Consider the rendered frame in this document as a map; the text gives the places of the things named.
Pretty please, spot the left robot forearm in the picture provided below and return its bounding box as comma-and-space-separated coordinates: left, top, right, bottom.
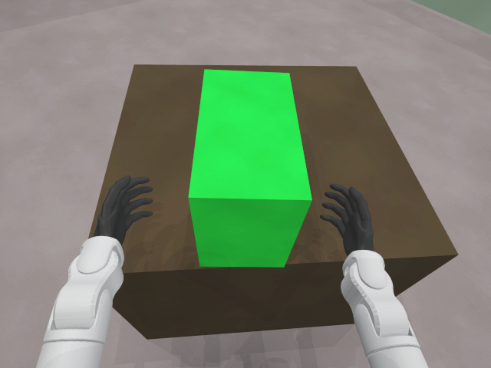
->
36, 236, 124, 368

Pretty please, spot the carton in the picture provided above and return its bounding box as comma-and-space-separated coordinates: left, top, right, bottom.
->
189, 69, 312, 268

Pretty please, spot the right robot forearm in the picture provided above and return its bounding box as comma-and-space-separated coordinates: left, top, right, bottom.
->
341, 250, 429, 368

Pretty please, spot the pedestal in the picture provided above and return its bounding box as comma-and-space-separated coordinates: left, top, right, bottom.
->
88, 64, 458, 340

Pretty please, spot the left robot hand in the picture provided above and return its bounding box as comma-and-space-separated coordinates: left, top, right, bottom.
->
94, 176, 153, 245

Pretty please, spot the right robot hand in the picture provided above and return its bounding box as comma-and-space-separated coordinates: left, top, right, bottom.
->
320, 184, 374, 256

